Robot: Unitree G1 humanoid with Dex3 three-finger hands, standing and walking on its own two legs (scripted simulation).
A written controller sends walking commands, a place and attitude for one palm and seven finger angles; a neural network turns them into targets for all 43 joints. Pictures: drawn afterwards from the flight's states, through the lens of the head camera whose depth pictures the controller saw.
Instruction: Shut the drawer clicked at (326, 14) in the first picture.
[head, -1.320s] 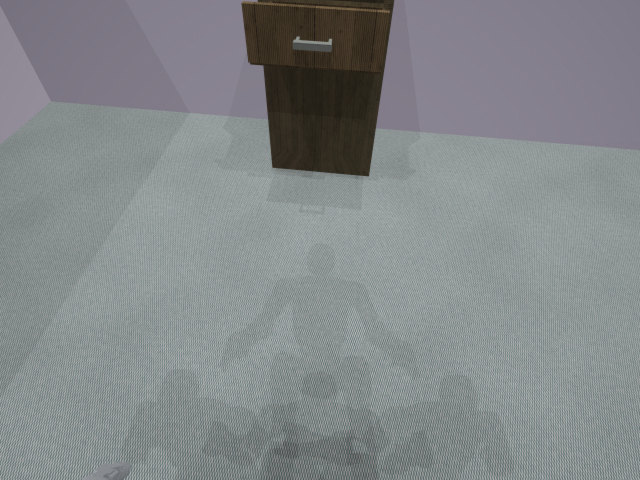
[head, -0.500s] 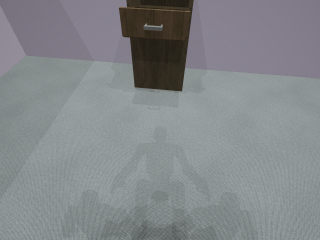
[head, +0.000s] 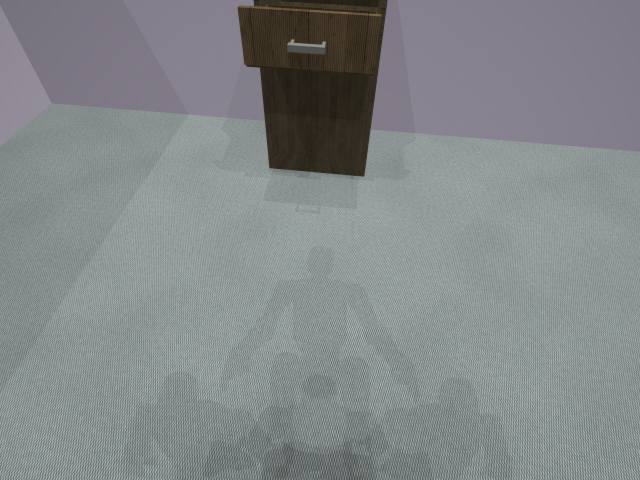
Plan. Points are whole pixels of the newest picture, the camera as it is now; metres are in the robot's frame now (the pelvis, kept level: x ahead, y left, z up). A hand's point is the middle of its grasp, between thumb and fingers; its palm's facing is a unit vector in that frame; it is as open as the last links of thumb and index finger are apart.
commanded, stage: look at it before walking up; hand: left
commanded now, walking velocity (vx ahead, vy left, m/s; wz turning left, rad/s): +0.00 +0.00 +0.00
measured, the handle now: (307, 45) +1.35 +0.12 -0.02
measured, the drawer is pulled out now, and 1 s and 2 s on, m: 0.30 0.30 0.30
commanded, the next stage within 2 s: walk to a spot facing it in 0.22 s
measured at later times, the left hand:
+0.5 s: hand out of the picture +0.06 +0.23 -0.17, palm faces -0.01 -0.96 -0.27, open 7.4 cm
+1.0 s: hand (248, 375) +0.32 +0.15 -0.19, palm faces -0.12 -0.97 -0.19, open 7.4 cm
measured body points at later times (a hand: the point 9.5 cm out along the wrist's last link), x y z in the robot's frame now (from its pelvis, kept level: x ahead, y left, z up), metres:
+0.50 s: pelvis +0.03 +0.00 +0.00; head +0.01 +0.01 +0.44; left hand +0.06 +0.28 -0.15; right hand +0.08 -0.27 -0.15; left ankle +0.00 +0.13 -0.74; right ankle +0.01 -0.12 -0.75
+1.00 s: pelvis +0.20 -0.02 -0.03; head +0.24 -0.03 +0.41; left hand +0.33 +0.20 -0.18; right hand +0.01 -0.20 -0.16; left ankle +0.01 +0.12 -0.72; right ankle +0.29 -0.13 -0.75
